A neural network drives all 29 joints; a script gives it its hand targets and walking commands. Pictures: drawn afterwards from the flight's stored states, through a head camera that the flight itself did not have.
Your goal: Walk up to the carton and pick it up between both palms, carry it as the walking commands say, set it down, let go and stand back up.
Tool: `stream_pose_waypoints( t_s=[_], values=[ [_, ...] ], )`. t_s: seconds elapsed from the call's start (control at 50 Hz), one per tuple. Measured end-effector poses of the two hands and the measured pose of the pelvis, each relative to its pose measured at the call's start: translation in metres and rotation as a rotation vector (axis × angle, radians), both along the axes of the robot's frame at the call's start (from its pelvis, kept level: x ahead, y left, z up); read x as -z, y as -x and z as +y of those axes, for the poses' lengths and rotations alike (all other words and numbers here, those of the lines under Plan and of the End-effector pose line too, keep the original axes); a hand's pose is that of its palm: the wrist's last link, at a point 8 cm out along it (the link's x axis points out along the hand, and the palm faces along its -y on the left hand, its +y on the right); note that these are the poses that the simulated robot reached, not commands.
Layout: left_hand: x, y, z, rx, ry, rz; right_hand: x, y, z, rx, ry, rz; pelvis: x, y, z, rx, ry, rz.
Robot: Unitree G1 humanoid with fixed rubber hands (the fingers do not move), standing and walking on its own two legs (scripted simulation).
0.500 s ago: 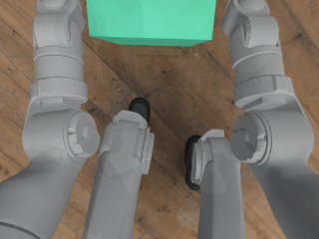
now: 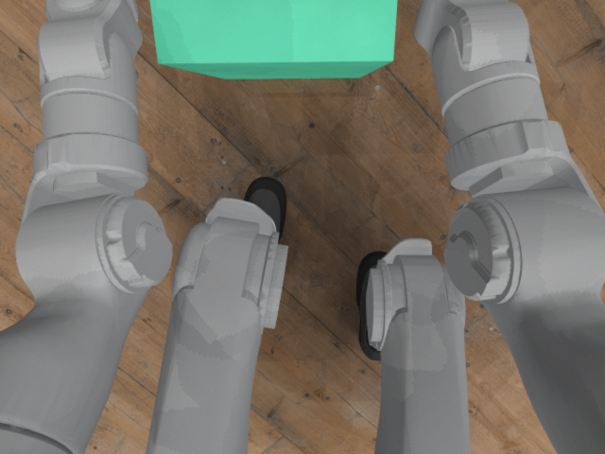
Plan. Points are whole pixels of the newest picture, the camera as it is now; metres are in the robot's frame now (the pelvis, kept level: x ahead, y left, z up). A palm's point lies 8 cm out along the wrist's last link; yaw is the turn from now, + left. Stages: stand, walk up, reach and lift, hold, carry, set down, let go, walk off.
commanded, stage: set down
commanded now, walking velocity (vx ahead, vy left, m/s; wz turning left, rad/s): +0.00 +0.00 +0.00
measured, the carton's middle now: out of the picture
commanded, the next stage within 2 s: none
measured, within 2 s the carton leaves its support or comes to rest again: rests again in 0.32 s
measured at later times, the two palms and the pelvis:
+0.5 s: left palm out of the picture +0.50 +0.30 -0.18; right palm out of the picture +0.56 +0.02 -0.19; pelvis +0.00 +0.01 -0.01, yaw -1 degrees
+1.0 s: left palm out of the picture +0.50 +0.30 -0.19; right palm out of the picture +0.57 +0.01 -0.19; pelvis +0.00 +0.00 -0.01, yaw -1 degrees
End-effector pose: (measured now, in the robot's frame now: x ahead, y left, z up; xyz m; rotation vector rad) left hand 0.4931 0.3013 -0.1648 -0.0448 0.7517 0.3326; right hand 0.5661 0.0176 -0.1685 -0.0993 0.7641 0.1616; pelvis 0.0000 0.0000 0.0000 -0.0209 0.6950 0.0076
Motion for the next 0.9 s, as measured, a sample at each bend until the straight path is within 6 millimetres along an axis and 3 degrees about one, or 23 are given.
stream_pose_waypoints(
  t_s=[0.16, 0.4, 0.9],
  values=[
    [0.005, -0.006, -0.005, 0.033, 0.011, 0.007, 0.002, -0.003, -0.007, 0.004, 0.014, -0.005, 0.002, 0.004, 0.003, 0.005, 0.005, -0.026],
    [0.017, -0.007, 0.002, 0.044, -0.016, 0.045, 0.023, 0.001, -0.002, -0.012, -0.008, 0.021, 0.006, -0.001, 0.008, 0.017, 0.002, -0.016],
    [0.024, -0.004, 0.003, 0.036, 0.022, 0.034, 0.025, -0.002, -0.004, -0.039, -0.020, 0.010, 0.012, -0.001, 0.002, 0.025, -0.011, -0.032]
  ],
)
